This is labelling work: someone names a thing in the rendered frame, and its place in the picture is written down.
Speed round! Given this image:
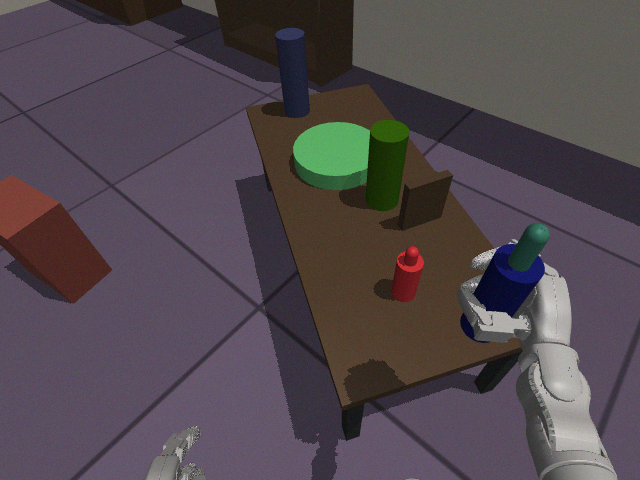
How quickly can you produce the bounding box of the right robot hand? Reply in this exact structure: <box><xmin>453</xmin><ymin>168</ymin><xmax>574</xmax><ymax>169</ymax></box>
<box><xmin>457</xmin><ymin>239</ymin><xmax>572</xmax><ymax>351</ymax></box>

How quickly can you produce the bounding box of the right robot arm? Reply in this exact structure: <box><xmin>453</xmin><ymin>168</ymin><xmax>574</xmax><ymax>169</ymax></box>
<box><xmin>516</xmin><ymin>342</ymin><xmax>618</xmax><ymax>480</ymax></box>

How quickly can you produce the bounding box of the left robot hand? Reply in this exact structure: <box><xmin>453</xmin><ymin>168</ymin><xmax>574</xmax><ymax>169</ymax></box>
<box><xmin>144</xmin><ymin>426</ymin><xmax>206</xmax><ymax>480</ymax></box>

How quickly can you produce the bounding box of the coffee table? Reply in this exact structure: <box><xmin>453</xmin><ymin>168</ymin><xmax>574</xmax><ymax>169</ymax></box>
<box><xmin>246</xmin><ymin>84</ymin><xmax>523</xmax><ymax>441</ymax></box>

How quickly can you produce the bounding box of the bookshelf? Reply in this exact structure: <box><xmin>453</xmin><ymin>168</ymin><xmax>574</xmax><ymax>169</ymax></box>
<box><xmin>215</xmin><ymin>0</ymin><xmax>354</xmax><ymax>87</ymax></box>

